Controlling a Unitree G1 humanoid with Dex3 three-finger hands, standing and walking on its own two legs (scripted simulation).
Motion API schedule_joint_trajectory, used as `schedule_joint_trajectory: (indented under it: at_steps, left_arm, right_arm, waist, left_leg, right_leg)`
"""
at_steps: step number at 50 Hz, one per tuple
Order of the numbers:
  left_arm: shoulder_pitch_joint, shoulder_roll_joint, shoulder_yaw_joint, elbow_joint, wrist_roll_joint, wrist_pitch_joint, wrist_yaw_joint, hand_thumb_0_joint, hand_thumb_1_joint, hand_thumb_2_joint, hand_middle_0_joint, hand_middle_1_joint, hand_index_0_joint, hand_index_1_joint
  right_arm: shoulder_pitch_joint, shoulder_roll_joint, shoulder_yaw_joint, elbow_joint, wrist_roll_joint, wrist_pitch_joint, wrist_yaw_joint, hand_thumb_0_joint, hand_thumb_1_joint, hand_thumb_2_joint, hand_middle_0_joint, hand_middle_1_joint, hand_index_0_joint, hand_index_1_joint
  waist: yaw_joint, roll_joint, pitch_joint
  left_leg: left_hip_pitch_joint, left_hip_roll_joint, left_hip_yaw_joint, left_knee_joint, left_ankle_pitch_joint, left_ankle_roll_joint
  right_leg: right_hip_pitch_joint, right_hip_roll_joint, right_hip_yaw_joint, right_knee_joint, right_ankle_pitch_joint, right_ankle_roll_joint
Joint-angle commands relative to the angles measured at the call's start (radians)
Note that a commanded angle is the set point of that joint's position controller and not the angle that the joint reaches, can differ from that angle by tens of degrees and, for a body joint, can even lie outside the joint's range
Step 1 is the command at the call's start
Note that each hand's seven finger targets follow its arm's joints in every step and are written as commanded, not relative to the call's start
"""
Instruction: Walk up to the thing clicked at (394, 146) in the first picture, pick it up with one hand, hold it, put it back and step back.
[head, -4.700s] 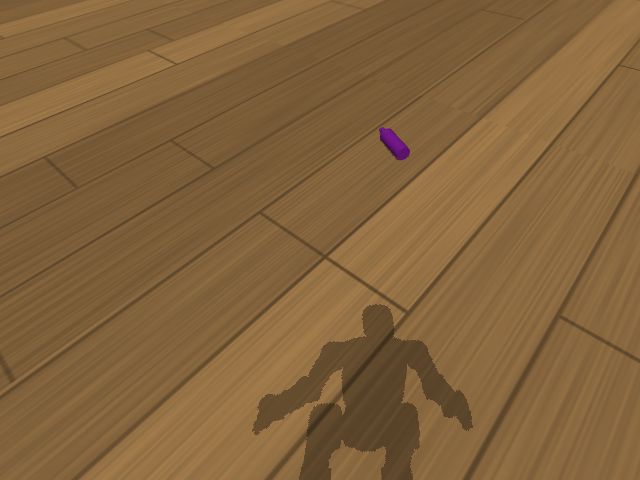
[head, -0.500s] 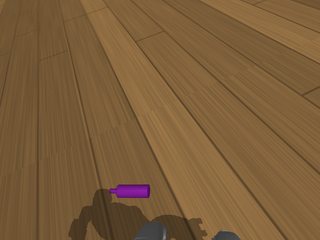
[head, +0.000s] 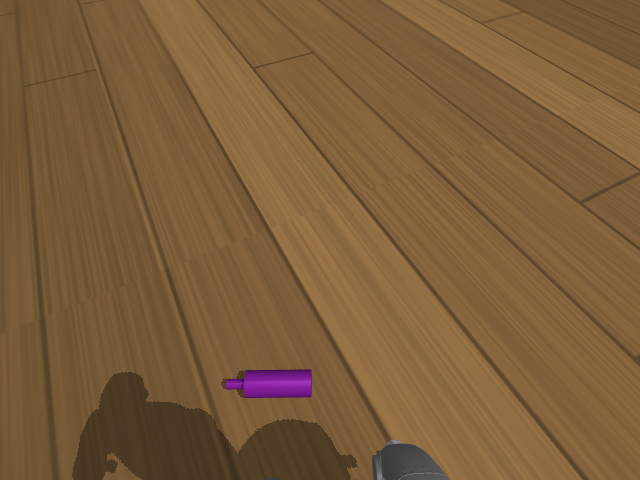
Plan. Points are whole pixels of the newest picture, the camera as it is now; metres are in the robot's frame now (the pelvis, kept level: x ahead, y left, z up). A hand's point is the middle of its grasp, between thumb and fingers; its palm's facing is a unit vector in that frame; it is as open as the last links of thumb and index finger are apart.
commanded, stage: walk up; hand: left
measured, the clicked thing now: (269, 383) +0.46 +0.18 -0.70
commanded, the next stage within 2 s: stand in 1.90 s
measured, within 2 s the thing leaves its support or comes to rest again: neither
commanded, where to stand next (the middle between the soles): +0.11 -0.06 m, yaw -2 degrees
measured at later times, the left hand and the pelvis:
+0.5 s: hand out of the picture +0.15 +0.22 -0.13, palm faces -0.05 -0.93 -0.37, open 7.3 cm; pelvis +0.01 -0.03 +0.01, yaw -3 degrees
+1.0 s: hand out of the picture +0.13 +0.20 -0.12, palm faces -0.05 -0.95 -0.30, open 7.4 cm; pelvis +0.01 -0.03 +0.03, yaw -4 degrees
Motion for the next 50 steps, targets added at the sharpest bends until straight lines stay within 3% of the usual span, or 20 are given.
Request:
schedule_joint_trajectory:
  at_steps: [1,7,9,10,11,12,13,14,15,17,19,20,21,22,24,25,31,35,43,50]
  left_arm:
    - [-0.064,0.18,0.06,-0.108,0.008,0.005,-0.002,0.0,0.9,0.9,-0.2,-0.3,-0.2,-0.3]
    - [-0.097,0.133,0.038,-0.106,-0.014,0.012,-0.015,0.0,0.9,0.9,-0.2,-0.3,-0.2,-0.3]
    - [-0.069,0.13,0.036,-0.083,-0.014,-0.001,-0.015,0.0,0.9,0.9,-0.2,-0.3,-0.2,-0.3]
    - [-0.029,0.17,0.048,-0.066,-0.012,-0.008,-0.01,0.0,0.9,0.9,-0.2,-0.3,-0.2,-0.3]
    - [0.026,0.231,0.063,-0.047,-0.009,-0.016,-0.005,0.0,0.9,0.9,-0.2,-0.3,-0.2,-0.3]
    - [0.004,0.237,0.062,-0.054,-0.019,-0.018,-0.002,0.0,0.9,0.9,-0.2,-0.3,-0.2,-0.3]
    - [-0.047,0.236,0.053,-0.064,-0.026,-0.015,-0.003,0.0,0.9,0.9,-0.2,-0.3,-0.2,-0.3]
    - [-0.088,0.218,0.045,-0.069,-0.023,-0.01,-0.006,0.0,0.9,0.9,-0.2,-0.3,-0.2,-0.3]
    - [-0.12,0.205,0.035,-0.067,-0.017,-0.005,-0.009,0.0,0.9,0.9,-0.2,-0.3,-0.2,-0.3]
    - [-0.209,0.176,0.024,-0.079,-0.015,0.002,-0.011,0.0,0.9,0.9,-0.2,-0.3,-0.2,-0.3]
    - [-0.201,0.134,0.013,-0.072,-0.017,0.008,-0.015,0.0,0.9,0.9,-0.2,-0.3,-0.2,-0.3]
    - [-0.167,0.154,0.021,-0.049,-0.016,0.015,-0.015,0.0,0.9,0.9,-0.2,-0.3,-0.2,-0.3]
    - [-0.147,0.162,0.025,-0.027,-0.014,0.011,-0.016,0.0,0.9,0.9,-0.2,-0.3,-0.2,-0.3]
    - [-0.135,0.154,0.024,-0.009,-0.011,0.002,-0.019,0.0,0.9,0.9,-0.2,-0.3,-0.2,-0.3]
    - [-0.168,0.181,0.028,0.001,-0.008,-0.011,-0.026,0.0,0.9,0.9,-0.2,-0.3,-0.2,-0.3]
    - [-0.203,0.199,0.03,-0.001,-0.013,-0.011,-0.027,0.0,0.9,0.9,-0.2,-0.3,-0.2,-0.3]
    - [-0.247,0.16,0.008,0.031,-0.014,-0.008,-0.029,0.0,0.9,0.9,-0.2,-0.3,-0.2,-0.3]
    - [-0.252,0.15,0.005,0.057,-0.018,-0.002,-0.029,0.0,0.9,0.9,-0.2,-0.3,-0.2,-0.3]
    - [-0.256,0.14,0.008,0.099,-0.019,0.007,-0.033,0.0,0.9,0.9,-0.2,-0.3,-0.2,-0.3]
    - [-0.239,0.125,0.006,0.126,-0.019,0.013,-0.036,0.0,0.9,0.9,-0.2,-0.3,-0.2,-0.3]
  right_arm:
    - [0.064,-0.306,-0.091,-0.048,0.01,-0.055,-0.065,0.0,-0.9,-0.9,0.2,0.3,0.2,0.3]
    - [0.033,-0.282,-0.076,-0.039,0.005,-0.056,-0.078,0.0,-0.9,-0.9,0.2,0.3,0.2,0.3]
    - [-0.022,-0.277,-0.066,-0.047,0.01,-0.048,-0.07,0.0,-0.9,-0.9,0.2,0.3,0.2,0.3]
    - [-0.047,-0.255,-0.056,-0.054,0.02,-0.048,-0.065,0.0,-0.9,-0.9,0.2,0.3,0.2,0.3]
    - [-0.066,-0.224,-0.044,-0.066,0.029,-0.051,-0.063,0.0,-0.9,-0.9,0.2,0.3,0.2,0.3]
    - [-0.065,-0.195,-0.035,-0.063,0.032,-0.05,-0.063,0.0,-0.9,-0.9,0.2,0.3,0.2,0.3]
    - [-0.072,-0.198,-0.04,-0.044,0.025,-0.043,-0.07,0.0,-0.9,-0.9,0.2,0.3,0.2,0.3]
    - [-0.065,-0.201,-0.043,-0.023,0.018,-0.045,-0.068,0.0,-0.9,-0.9,0.2,0.3,0.2,0.3]
    - [-0.064,-0.202,-0.043,-0.004,0.019,-0.049,-0.06,0.0,-0.9,-0.9,0.2,0.3,0.2,0.3]
    - [-0.032,-0.219,-0.045,0.037,0.01,-0.055,-0.046,0.0,-0.9,-0.9,0.2,0.3,0.2,0.3]
    - [-0.055,-0.269,-0.051,0.034,0.001,-0.063,-0.052,0.0,-0.9,-0.9,0.2,0.3,0.2,0.3]
    - [-0.118,-0.301,-0.05,0.024,0.005,-0.064,-0.05,0.0,-0.9,-0.9,0.2,0.3,0.2,0.3]
    - [-0.188,-0.305,-0.047,0.022,0.005,-0.062,-0.044,0.0,-0.9,-0.9,0.2,0.3,0.2,0.3]
    - [-0.219,-0.269,-0.036,0.031,0.004,-0.057,-0.04,0.0,-0.9,-0.9,0.2,0.3,0.2,0.3]
    - [-0.206,-0.214,-0.022,0.04,0.015,-0.045,-0.037,0.0,-0.9,-0.9,0.2,0.3,0.2,0.3]
    - [-0.18,-0.2,-0.018,0.06,0.012,-0.042,-0.039,0.0,-0.9,-0.9,0.2,0.3,0.2,0.3]
    - [-0.219,-0.197,-0.011,0.119,0.009,-0.039,-0.026,0.0,-0.9,-0.9,0.2,0.3,0.2,0.3]
    - [-0.232,-0.197,-0.007,0.151,0.009,-0.037,-0.029,0.0,-0.9,-0.9,0.2,0.3,0.2,0.3]
    - [-0.265,-0.183,0.0,0.191,0.002,-0.03,-0.025,0.0,-0.9,-0.9,0.2,0.3,0.2,0.3]
    - [-0.282,-0.189,0.002,0.212,0.001,-0.038,-0.028,0.0,-0.9,-0.9,0.2,0.3,0.2,0.3]
  waist:
    - [-0.011,0.097,-0.096]
    - [-0.007,0.194,-0.149]
    - [0.029,0.177,-0.188]
    - [0.056,0.135,-0.229]
    - [0.085,0.03,-0.275]
    - [0.083,-0.012,-0.303]
    - [0.054,-0.072,-0.25]
    - [0.024,-0.081,-0.214]
    - [0.005,-0.058,-0.184]
    - [-0.018,-0.029,-0.096]
    - [-0.003,0.039,-0.083]
    - [0.027,0.038,-0.078]
    - [0.053,0.056,-0.054]
    - [0.07,0.048,-0.064]
    - [0.024,-0.051,-0.077]
    - [0.004,-0.085,-0.083]
    - [0.009,-0.095,-0.137]
    - [0.015,-0.077,-0.165]
    - [0.024,-0.039,-0.118]
    - [0.034,0.015,-0.126]
  left_leg:
    - [0.231,0.319,-0.388,-0.214,0.814,0.136]
    - [0.253,0.252,-0.273,-0.175,0.902,0.088]
    - [0.172,0.187,-0.156,-0.096,0.864,0.064]
    - [0.068,0.154,-0.113,-0.035,0.79,0.034]
    - [-0.061,0.099,-0.081,0.088,0.655,-0.001]
    - [-0.114,0.015,-0.022,0.187,0.372,-0.031]
    - [-0.086,0.013,-0.033,0.113,-0.038,-0.017]
    - [-0.05,0.013,-0.046,0.028,-0.153,-0.004]
    - [-0.001,0.01,-0.043,-0.051,-0.131,0.004]
    - [0.056,0.066,-0.096,-0.237,0.183,0.014]
    - [0.081,0.235,-0.363,-0.377,0.247,0.096]
    - [0.004,0.302,-0.403,-0.378,0.219,0.155]
    - [-0.061,0.295,-0.369,-0.351,0.214,0.15]
    - [-0.086,0.238,-0.284,-0.318,0.208,0.095]
    - [-0.035,0.066,-0.088,-0.202,0.163,0.003]
    - [0.021,0.033,-0.056,-0.169,0.105,-0.017]
    - [0.157,0.073,-0.079,-0.313,0.201,0.004]
    - [0.177,0.086,-0.077,-0.369,0.256,-0.007]
    - [0.188,0.092,-0.065,-0.435,0.224,-0.016]
    - [0.179,0.114,-0.087,-0.496,0.235,-0.016]
  right_leg:
    - [-0.089,-0.052,0.08,-0.044,0.007,-0.011]
    - [0.036,-0.029,0.01,-0.215,0.025,-0.025]
    - [0.226,-0.009,-0.019,-0.424,0.196,-0.037]
    - [0.381,-0.051,0.047,-0.439,0.41,-0.062]
    - [0.518,-0.141,0.217,-0.418,0.588,-0.118]
    - [0.525,-0.271,0.365,-0.421,0.646,-0.241]
    - [0.424,-0.336,0.411,-0.422,0.703,-0.291]
    - [0.354,-0.32,0.363,-0.425,0.656,-0.259]
    - [0.294,-0.259,0.271,-0.421,0.581,-0.206]
    - [0.167,-0.134,0.142,-0.354,0.419,-0.091]
    - [0.092,-0.04,0.082,-0.224,0.305,-0.013]
    - [0.163,-0.038,0.049,-0.25,0.14,-0.002]
    - [0.227,-0.045,0.058,-0.3,0.082,-0.01]
    - [0.289,-0.06,0.091,-0.404,0.155,-0.024]
    - [0.265,-0.14,0.262,-0.537,0.224,-0.081]
    - [0.2,-0.194,0.325,-0.581,0.207,-0.113]
    - [0.224,-0.128,0.194,-0.61,0.253,-0.032]
    - [0.287,-0.125,0.172,-0.612,0.305,-0.021]
    - [0.291,-0.123,0.175,-0.706,0.194,-0.008]
    - [0.346,-0.104,0.144,-0.695,0.281,0.002]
